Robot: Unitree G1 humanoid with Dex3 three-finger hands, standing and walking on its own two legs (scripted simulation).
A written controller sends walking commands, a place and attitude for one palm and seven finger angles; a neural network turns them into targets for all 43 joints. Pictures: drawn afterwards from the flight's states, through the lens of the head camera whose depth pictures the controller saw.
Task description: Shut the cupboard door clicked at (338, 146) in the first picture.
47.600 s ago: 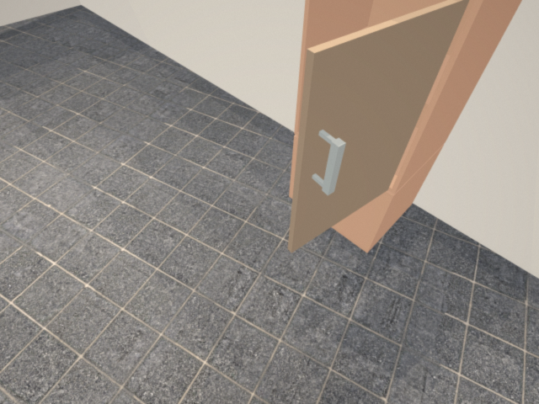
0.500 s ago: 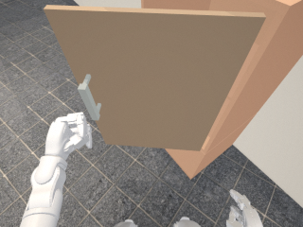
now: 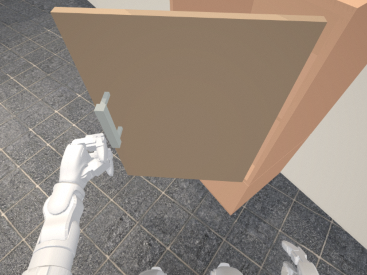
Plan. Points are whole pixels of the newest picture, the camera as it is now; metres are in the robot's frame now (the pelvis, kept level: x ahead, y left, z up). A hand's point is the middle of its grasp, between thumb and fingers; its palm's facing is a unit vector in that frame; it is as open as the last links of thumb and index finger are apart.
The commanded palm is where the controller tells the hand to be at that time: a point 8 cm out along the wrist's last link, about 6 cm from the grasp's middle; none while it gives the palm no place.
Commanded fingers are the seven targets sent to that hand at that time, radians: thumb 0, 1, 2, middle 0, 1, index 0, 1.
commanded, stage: bring the fist close to the handle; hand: left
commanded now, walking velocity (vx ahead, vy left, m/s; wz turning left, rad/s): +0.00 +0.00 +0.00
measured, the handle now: (111, 121) +0.44 +0.19 +0.06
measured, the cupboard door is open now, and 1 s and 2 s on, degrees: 49 38 28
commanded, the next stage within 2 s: push the door shut along its arc in 0.06 s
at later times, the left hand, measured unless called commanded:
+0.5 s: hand (118, 143) +0.38 +0.16 +0.06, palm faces -0.12 -0.99 -0.04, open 3.2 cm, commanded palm +0.36 +0.21 +0.06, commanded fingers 0.00 0.90 0.90 -1.30 -1.50 -1.30 -1.50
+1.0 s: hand (127, 123) +0.44 +0.15 +0.06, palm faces -0.24 -0.97 -0.03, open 3.2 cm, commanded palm +0.43 +0.19 +0.06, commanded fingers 0.00 0.90 0.90 -1.30 -1.50 -1.30 -1.50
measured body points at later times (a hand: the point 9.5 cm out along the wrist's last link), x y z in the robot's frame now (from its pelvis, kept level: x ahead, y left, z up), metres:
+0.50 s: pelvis +0.00 +0.00 +0.00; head +0.07 -0.01 +0.44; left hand +0.38 +0.21 +0.07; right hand +0.12 -0.26 -0.11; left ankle -0.01 +0.09 -0.69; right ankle +0.02 -0.11 -0.69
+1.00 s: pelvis -0.02 -0.01 -0.01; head +0.08 +0.00 +0.42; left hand +0.44 +0.20 +0.06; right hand +0.05 -0.28 -0.13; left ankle -0.01 +0.09 -0.69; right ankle +0.02 -0.11 -0.69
